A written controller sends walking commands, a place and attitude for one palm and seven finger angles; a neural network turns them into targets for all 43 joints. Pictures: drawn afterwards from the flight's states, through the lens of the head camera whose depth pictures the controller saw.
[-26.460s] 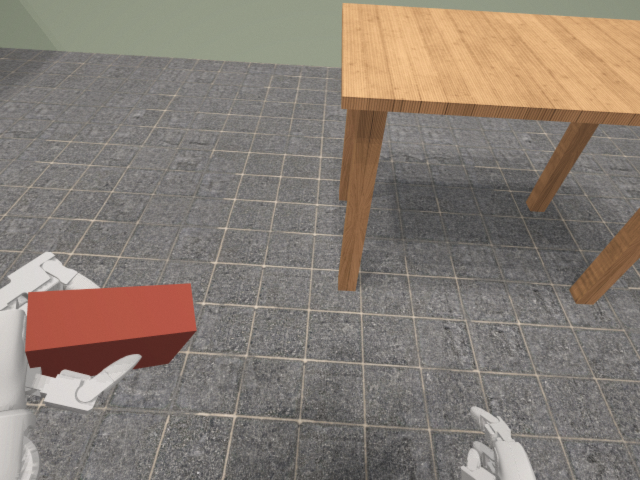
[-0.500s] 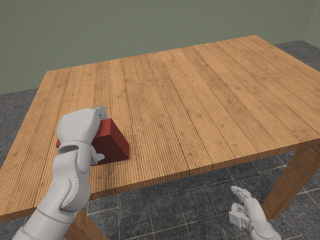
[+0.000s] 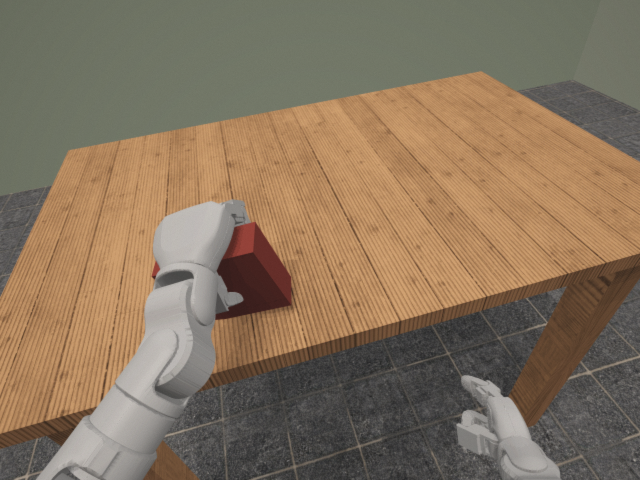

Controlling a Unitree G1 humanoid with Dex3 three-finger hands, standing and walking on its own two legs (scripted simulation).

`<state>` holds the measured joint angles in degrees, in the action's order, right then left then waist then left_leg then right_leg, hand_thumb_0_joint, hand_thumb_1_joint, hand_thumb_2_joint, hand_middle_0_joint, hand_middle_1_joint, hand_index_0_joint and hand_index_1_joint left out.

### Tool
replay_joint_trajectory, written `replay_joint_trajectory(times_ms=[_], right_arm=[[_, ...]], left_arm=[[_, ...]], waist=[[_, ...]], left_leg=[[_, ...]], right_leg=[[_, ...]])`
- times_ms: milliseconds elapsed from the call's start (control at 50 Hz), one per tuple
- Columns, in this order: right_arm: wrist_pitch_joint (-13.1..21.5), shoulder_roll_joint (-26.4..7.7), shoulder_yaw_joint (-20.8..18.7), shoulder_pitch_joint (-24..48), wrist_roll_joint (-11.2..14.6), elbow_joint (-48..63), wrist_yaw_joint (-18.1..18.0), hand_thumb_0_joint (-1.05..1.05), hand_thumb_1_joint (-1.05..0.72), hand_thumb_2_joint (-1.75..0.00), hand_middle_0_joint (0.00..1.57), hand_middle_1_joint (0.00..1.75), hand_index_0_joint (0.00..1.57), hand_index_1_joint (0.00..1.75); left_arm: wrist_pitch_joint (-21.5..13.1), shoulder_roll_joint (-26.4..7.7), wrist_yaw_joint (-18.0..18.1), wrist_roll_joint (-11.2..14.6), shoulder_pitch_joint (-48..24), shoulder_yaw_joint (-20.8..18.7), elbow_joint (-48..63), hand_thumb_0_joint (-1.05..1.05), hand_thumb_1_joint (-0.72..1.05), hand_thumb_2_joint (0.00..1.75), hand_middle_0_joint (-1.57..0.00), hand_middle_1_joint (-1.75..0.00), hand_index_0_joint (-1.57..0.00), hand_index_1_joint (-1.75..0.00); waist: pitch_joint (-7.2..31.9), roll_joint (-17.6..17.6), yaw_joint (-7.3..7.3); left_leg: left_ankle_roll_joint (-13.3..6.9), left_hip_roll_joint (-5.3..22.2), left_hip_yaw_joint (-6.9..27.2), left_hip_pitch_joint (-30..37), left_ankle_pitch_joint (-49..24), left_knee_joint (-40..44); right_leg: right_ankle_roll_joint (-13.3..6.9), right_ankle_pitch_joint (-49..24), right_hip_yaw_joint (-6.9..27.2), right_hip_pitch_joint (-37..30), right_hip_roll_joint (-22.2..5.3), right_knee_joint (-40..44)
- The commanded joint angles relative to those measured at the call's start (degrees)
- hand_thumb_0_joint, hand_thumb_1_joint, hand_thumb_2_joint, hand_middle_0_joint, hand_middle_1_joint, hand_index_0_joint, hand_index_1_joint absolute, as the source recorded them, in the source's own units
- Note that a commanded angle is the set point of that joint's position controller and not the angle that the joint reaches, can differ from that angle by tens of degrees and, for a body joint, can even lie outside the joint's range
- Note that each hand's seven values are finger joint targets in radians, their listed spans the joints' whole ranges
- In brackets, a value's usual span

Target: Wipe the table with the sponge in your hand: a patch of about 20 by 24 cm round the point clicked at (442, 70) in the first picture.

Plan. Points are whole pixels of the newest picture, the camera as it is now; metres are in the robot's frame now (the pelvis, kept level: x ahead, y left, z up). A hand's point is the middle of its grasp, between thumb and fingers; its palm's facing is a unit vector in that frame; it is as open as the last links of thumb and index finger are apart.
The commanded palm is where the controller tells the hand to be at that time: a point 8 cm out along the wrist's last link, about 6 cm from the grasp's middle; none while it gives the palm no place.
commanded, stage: wipe forward along the third lane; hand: left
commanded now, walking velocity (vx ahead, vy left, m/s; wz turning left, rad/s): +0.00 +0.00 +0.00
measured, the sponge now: (235, 285) +0.32 +0.17 +0.10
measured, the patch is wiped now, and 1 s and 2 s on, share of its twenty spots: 0.85 0.95 1.00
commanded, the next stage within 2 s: wipe back along the third lane in 1.44 s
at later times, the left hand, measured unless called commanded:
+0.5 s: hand (220, 238) +0.37 +0.19 +0.14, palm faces +0.04 -0.06 -1.00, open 9.2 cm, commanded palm +0.35 +0.20 +0.18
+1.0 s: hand (216, 215) +0.42 +0.22 +0.14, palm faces +0.02 -0.05 -1.00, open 9.2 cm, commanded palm +0.40 +0.22 +0.17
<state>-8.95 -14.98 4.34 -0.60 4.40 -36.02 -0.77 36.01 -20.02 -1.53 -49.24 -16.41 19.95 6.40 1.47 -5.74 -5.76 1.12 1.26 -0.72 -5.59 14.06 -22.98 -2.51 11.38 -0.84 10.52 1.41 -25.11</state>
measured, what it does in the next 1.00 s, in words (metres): stands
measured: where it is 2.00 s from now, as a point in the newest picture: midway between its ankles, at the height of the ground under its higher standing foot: outside the picture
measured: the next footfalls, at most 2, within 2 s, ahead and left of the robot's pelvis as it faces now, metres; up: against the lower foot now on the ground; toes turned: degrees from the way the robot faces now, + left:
none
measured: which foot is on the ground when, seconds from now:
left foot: down 0.00-1.00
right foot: down 0.00-1.00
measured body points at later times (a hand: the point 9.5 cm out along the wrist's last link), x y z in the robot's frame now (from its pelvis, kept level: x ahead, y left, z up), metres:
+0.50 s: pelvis +0.00 -0.01 +0.00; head -0.02 -0.06 +0.45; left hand +0.36 +0.19 +0.19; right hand +0.22 -0.23 -0.10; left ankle -0.01 +0.14 -0.74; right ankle +0.03 -0.09 -0.74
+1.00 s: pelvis +0.01 +0.01 +0.00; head +0.01 -0.03 +0.45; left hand +0.41 +0.22 +0.19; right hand +0.19 -0.23 -0.12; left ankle -0.01 +0.14 -0.74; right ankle +0.03 -0.09 -0.74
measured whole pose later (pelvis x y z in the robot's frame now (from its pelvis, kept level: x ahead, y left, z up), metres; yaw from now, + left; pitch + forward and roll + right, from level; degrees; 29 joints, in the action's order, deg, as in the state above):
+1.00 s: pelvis +0.01 +0.01 +0.00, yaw +1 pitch +3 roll +0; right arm -8.6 -16.7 3.1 -6.2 4.7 -40.3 -3.7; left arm 31.0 -19.2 -2.0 -55.1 -39.9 15.8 -32.5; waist 4.7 -4.5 -2.0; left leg 0.6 0.7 -0.2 -12.1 14.9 -24.2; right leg -1.8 12.0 -1.2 16.4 0.9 -25.5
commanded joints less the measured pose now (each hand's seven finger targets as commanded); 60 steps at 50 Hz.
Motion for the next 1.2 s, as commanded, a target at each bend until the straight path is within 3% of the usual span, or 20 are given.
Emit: replay_joint_trajectory(times_ms=[0, 20, 60, 120, 160, 220, 260, 320, 360, 520, 540, 620, 640, 720, 780, 980, 1020, 1040, 1140, 1180], right_arm=[[2.8, -5.0, -2.4, 12.4, -0.1, 9.5, -0.8, 0.00, -0.90, -0.90, 0.20, 0.30, 0.20, 0.30], [2.9, -5.1, -2.2, 13.4, 0.0, 9.9, -0.7, 0.00, -0.90, -0.90, 0.20, 0.30, 0.20, 0.30], [3.2, -5.0, -2.4, 12.8, 0.1, 9.8, -0.6, 0.00, -0.90, -0.90, 0.20, 0.30, 0.20, 0.30], [3.1, -5.6, -2.4, 13.5, 0.1, 9.7, -0.9, 0.00, -0.90, -0.90, 0.20, 0.30, 0.20, 0.30], [3.4, -5.6, -2.4, 12.4, 0.3, 8.8, -1.3, 0.00, -0.90, -0.90, 0.20, 0.30, 0.20, 0.30], [3.9, -5.9, -2.4, 12.5, 0.3, 8.7, -1.7, 0.00, -0.90, -0.90, 0.20, 0.30, 0.20, 0.30], [4.4, -5.9, -2.5, 11.4, 0.3, 7.6, -2.0, 0.00, -0.90, -0.90, 0.20, 0.30, 0.20, 0.30], [4.6, -6.1, -2.6, 11.7, 0.3, 7.4, -2.0, 0.00, -0.90, -0.90, 0.20, 0.30, 0.20, 0.30], [4.9, -6.1, -2.6, 11.0, 0.3, 6.6, -2.0, 0.00, -0.90, -0.90, 0.20, 0.30, 0.20, 0.30], [4.9, -6.7, -2.7, 8.0, 0.2, 5.9, -2.9, 0.00, -0.90, -0.90, 0.20, 0.30, 0.20, 0.30], [5.0, -6.6, -2.6, 7.5, 0.1, 5.9, -3.0, 0.00, -0.90, -0.90, 0.20, 0.30, 0.20, 0.30], [4.4, -7.0, -2.8, 5.9, 0.0, 5.2, -3.2, 0.00, -0.90, -0.90, 0.20, 0.30, 0.20, 0.30], [4.4, -6.8, -2.9, 5.7, 0.1, 5.4, -3.2, 0.00, -0.90, -0.90, 0.20, 0.30, 0.20, 0.30], [3.8, -7.3, -3.0, 4.8, 0.0, 5.4, -3.1, 0.00, -0.90, -0.90, 0.20, 0.30, 0.20, 0.30], [3.5, -7.3, -3.2, 4.3, 0.1, 5.7, -2.9, 0.00, -0.90, -0.90, 0.20, 0.30, 0.20, 0.30], [2.9, -7.8, -3.5, 2.3, 0.2, 4.3, -3.4, 0.00, -0.90, -0.90, 0.20, 0.30, 0.20, 0.30], [2.8, -7.9, -3.4, 2.3, 0.1, 4.2, -3.7, 0.00, -0.90, -0.90, 0.20, 0.30, 0.20, 0.30], [2.8, -7.7, -3.2, 2.1, 0.2, 4.0, -3.8, 0.00, -0.90, -0.90, 0.20, 0.30, 0.20, 0.30], [2.8, -7.9, -3.6, -0.1, -0.2, 3.6, -4.0, 0.00, -0.90, -0.90, 0.20, 0.30, 0.20, 0.30], [2.7, -8.0, -3.6, -0.9, -0.1, 3.2, -4.0, 0.00, -0.90, -0.90, 0.20, 0.30, 0.20, 0.30]], left_arm=[[-0.1, -8.7, 2.3, -2.4, -18.9, -8.5, 2.6, 0.00, 0.10, 1.30, -1.20, -1.60, -1.20, -1.60], [0.1, -11.5, 2.3, -2.8, -18.9, -10.9, 3.0, 0.00, 0.10, 1.30, -1.20, -1.60, -1.20, -1.60], [0.5, -7.3, 1.8, -2.5, -18.3, -7.4, 0.8, 0.00, 0.10, 1.30, -1.20, -1.60, -1.20, -1.60], [0.9, -11.3, 1.4, -3.2, -20.1, -10.4, -0.1, 0.00, 0.10, 1.30, -1.20, -1.60, -1.20, -1.60], [1.0, -8.0, 1.0, -3.5, -22.4, -6.9, -4.5, 0.00, 0.10, 1.30, -1.20, -1.60, -1.20, -1.60], [0.8, -10.9, 0.6, -4.6, -25.3, -8.9, -6.4, 0.00, 0.10, 1.30, -1.20, -1.60, -1.20, -1.60], [0.8, -8.6, 0.4, -4.8, -27.5, -6.3, -11.1, 0.00, 0.10, 1.30, -1.20, -1.60, -1.20, -1.60], [1.0, -10.9, 0.2, -5.5, -28.5, -8.4, -13.6, 0.00, 0.10, 1.30, -1.20, -1.60, -1.20, -1.60], [1.0, -8.0, -0.2, -5.5, -30.1, -5.7, -16.5, 0.00, 0.10, 1.30, -1.20, -1.60, -1.20, -1.60], [-2.2, -9.3, -1.0, -6.0, -33.8, -7.4, -24.2, 0.00, 0.10, 1.30, -1.20, -1.60, -1.20, -1.60], [-2.5, -7.1, -1.0, -6.1, -35.0, -5.2, -25.2, 0.00, 0.10, 1.30, -1.20, -1.60, -1.20, -1.60], [-3.4, -10.4, -0.6, -6.6, -35.6, -8.5, -29.4, 0.00, 0.10, 1.30, -1.20, -1.60, -1.20, -1.60], [-3.6, -7.5, -0.6, -6.6, -36.0, -6.1, -29.7, 0.00, 0.10, 1.30, -1.20, -1.60, -1.20, -1.60], [-4.1, -9.7, -0.4, -6.5, -35.2, -8.5, -32.6, 0.00, 0.10, 1.30, -1.20, -1.60, -1.20, -1.60], [-4.6, -7.0, -0.3, -6.2, -34.1, -6.5, -33.1, 0.00, 0.10, 1.30, -1.20, -1.60, -1.20, -1.60], [-5.1, -8.4, 0.7, -7.1, -40.6, -7.0, -38.8, 0.00, 0.10, 1.30, -1.20, -1.60, -1.20, -1.60], [-5.4, -12.0, 0.8, -7.2, -42.8, -9.6, -39.8, 0.00, 0.10, 1.30, -1.20, -1.60, -1.20, -1.60], [-5.6, -9.1, 0.7, -7.5, -45.6, -6.5, -41.0, 0.00, 0.10, 1.30, -1.20, -1.60, -1.20, -1.60], [-7.5, -11.9, 0.8, -7.7, -47.1, -9.1, -44.5, 0.00, 0.10, 1.30, -1.20, -1.60, -1.20, -1.60], [-8.2, -11.5, 0.8, -8.0, -48.7, -8.4, -46.7, 0.00, 0.10, 1.30, -1.20, -1.60, -1.20, -1.60]], waist=[[11.5, 8.0, -0.09], [12.3, 8.2, -0.32], [11.6, 8.5, 0.19], [11.8, 8.2, -0.01], [9.3, 9.1, 1.26], [10.9, 9.2, 0.88], [10.2, 10.1, 1.66], [12.3, 9.9, 0.91], [12.2, 10.0, 1.57], [11.3, 11.2, 2.60], [12.0, 11.9, 2.94], [13.1, 11.4, 2.87], [13.7, 11.1, 3.23], [13.4, 11.1, 2.96], [13.3, 10.7, 3.15], [13.3, 10.9, 4.23], [14.0, 10.5, 4.04], [13.0, 10.0, 5.08], [15.8, 10.6, 5.02], [14.1, 9.9, 5.61]], left_leg=[[-3.4, -2.9, -1.4, -3.7, -9.5, 2.7], [-3.2, -2.8, -1.0, -3.9, -9.4, 2.7], [-3.4, -2.9, -1.4, -4.4, -10.2, 2.3], [-3.4, -3.2, -1.2, -4.8, -8.6, 2.3], [-3.5, -3.0, -1.7, -5.3, -7.0, 2.3], [-3.5, -3.3, -1.3, -5.0, -6.5, 2.4], [-3.6, -3.3, -1.7, -5.7, -6.1, 2.2], [-3.5, -3.6, -1.4, -5.8, -6.7, 2.3], [-3.7, -3.5, -1.8, -6.0, -7.1, 2.1], [-3.6, -3.3, -1.3, -7.0, -5.8, 2.2], [-3.7, -3.3, -1.7, -7.2, -6.0, 1.9], [-3.4, -3.2, -1.3, -7.8, -7.2, 1.6], [-3.4, -3.2, -1.7, -7.8, -8.0, 1.4], [-3.4, -3.0, -1.3, -8.5, -8.3, 1.3], [-3.4, -3.0, -1.7, -8.4, -9.4, 0.9], [-3.4, -2.8, -1.5, -8.8, -9.2, 1.3], [-3.3, -2.5, -1.0, -9.1, -8.8, 1.8], [-3.3, -2.6, -1.3, -9.2, -8.5, 1.6], [-3.5, -2.7, -1.2, -9.3, -9.5, 1.2], [-3.3, -2.6, -1.1, -9.8, -9.0, 1.3]], right_leg=[[-1.3, -4.3, 3.6, -8.8, -0.3, 4.6], [-1.7, -4.0, 5.0, -9.3, 0.0, 4.4], [-1.2, -5.7, 3.6, -9.2, -0.5, 4.0], [-1.1, -3.5, 5.2, -8.9, -0.4, 4.5], [-0.7, -1.0, 3.9, -6.4, -0.7, 5.2], [-0.9, -0.2, 4.8, -6.7, -0.5, 5.3], [-0.5, -0.2, 3.8, -6.0, -0.9, 5.4], [-0.7, -1.7, 4.5, -7.5, -0.8, 5.0], [-0.3, -3.2, 3.4, -7.2, -1.1, 4.7], [-0.2, -2.4, 3.0, -4.8, -0.9, 5.0], [0.0, -2.7, 2.3, -5.0, -1.2, 4.7], [-0.3, -5.6, 2.7, -5.4, -1.0, 4.2], [-0.2, -6.9, 1.9, -5.7, -1.2, 3.7], [-0.4, -8.2, 2.1, -5.4, -0.9, 3.6], [-0.2, -10.3, 1.0, -5.3, -1.0, 2.9], [-0.5, -8.6, 0.2, -3.0, -0.7, 2.9], [-0.7, -7.3, 0.5, -3.1, -0.7, 3.3], [-0.6, -7.1, 0.2, -2.2, -0.8, 3.1], [-0.5, -8.7, 0.2, -3.4, -0.8, 2.8], [-0.6, -8.2, 0.0, -1.9, -0.7, 2.9]])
